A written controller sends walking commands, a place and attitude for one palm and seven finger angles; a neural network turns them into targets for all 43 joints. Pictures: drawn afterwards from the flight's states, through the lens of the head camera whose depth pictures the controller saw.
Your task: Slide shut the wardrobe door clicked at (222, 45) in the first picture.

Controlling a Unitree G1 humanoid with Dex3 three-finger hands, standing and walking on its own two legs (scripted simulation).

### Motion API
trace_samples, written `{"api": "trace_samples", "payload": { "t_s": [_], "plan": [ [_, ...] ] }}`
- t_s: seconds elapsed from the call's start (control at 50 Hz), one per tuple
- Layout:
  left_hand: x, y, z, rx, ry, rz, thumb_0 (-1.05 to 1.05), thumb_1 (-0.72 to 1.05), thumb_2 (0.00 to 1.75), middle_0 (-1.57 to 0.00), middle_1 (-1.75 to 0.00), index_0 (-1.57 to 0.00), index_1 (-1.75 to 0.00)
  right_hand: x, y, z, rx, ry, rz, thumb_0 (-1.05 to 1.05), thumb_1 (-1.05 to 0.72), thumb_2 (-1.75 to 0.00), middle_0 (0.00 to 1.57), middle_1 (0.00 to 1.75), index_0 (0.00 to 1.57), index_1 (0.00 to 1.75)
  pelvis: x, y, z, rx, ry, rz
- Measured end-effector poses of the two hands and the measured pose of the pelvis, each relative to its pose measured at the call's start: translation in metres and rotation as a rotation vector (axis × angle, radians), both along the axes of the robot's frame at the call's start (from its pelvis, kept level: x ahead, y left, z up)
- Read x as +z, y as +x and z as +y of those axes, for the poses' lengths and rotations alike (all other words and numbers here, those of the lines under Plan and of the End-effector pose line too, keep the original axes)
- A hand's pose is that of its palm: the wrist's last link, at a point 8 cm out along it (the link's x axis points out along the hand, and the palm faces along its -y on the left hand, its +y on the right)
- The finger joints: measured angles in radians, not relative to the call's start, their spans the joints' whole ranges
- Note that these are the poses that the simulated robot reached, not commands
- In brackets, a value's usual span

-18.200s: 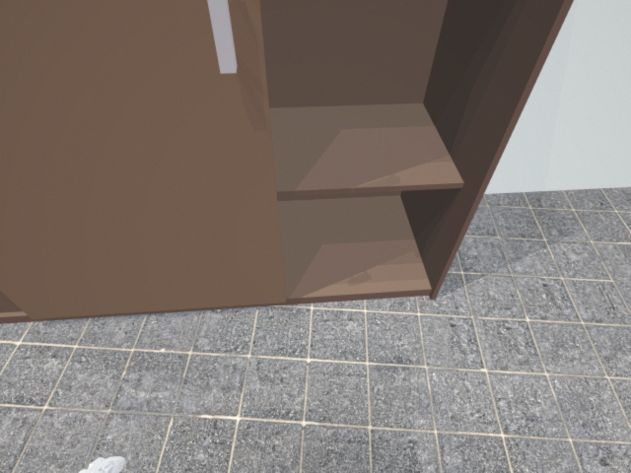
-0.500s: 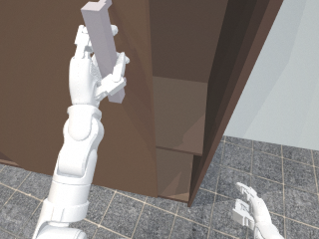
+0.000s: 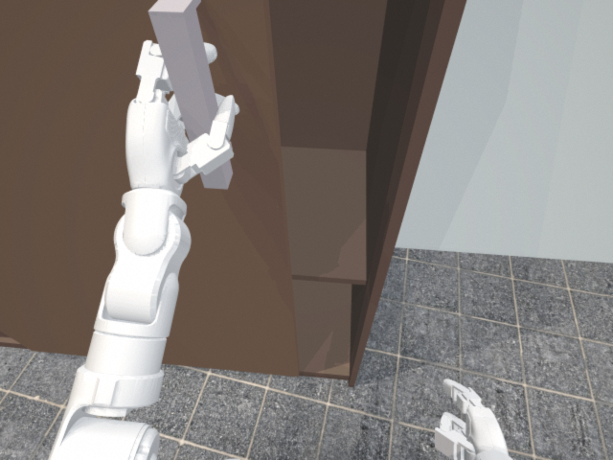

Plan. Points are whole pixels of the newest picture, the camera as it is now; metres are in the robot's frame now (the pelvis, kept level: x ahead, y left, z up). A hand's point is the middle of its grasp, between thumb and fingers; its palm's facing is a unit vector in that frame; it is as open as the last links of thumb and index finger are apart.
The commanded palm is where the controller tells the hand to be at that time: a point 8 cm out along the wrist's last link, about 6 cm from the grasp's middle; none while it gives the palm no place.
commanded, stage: step sideways, sliding the door along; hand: left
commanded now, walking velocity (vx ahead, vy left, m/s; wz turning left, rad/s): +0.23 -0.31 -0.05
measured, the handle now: (206, 97) +0.41 +0.13 +0.27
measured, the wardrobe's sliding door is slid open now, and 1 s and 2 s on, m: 0.15 0.15 0.15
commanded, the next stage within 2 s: stop walking and hold the door there in 1.94 s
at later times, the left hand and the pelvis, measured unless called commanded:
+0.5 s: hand (219, 137) +0.37 +0.11 +0.25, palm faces +0.06 -1.00 -0.05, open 7.2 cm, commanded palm +0.35 +0.14 +0.27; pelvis +0.00 +0.00 +0.00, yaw +0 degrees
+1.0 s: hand (218, 138) +0.37 +0.11 +0.25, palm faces +0.04 -1.00 -0.06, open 7.3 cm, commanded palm +0.35 +0.15 +0.26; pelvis +0.00 +0.00 +0.00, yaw +0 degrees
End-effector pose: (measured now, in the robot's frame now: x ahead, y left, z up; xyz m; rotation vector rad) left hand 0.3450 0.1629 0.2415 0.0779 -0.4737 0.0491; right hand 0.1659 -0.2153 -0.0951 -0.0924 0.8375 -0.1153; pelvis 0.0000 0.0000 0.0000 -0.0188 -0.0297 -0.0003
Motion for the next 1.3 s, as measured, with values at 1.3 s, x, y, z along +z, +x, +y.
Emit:
{"api": "trace_samples", "payload": {
  "t_s": [1.3],
  "plan": [
    [0.001, 0.0, 0.0, -0.007, 0.001, 0.015, -0.06, 0.62, 0.8, -0.45, -1.4, -0.12, -1.31, 0.007, 0.005, -0.001, -0.004, -0.015, -0.016, 0.01, -0.9, -0.9, 0.2, 0.3, 0.2, 0.3, 0.001, 0.001, -0.003, 0.0, 0.001, -0.005]
  ]
}}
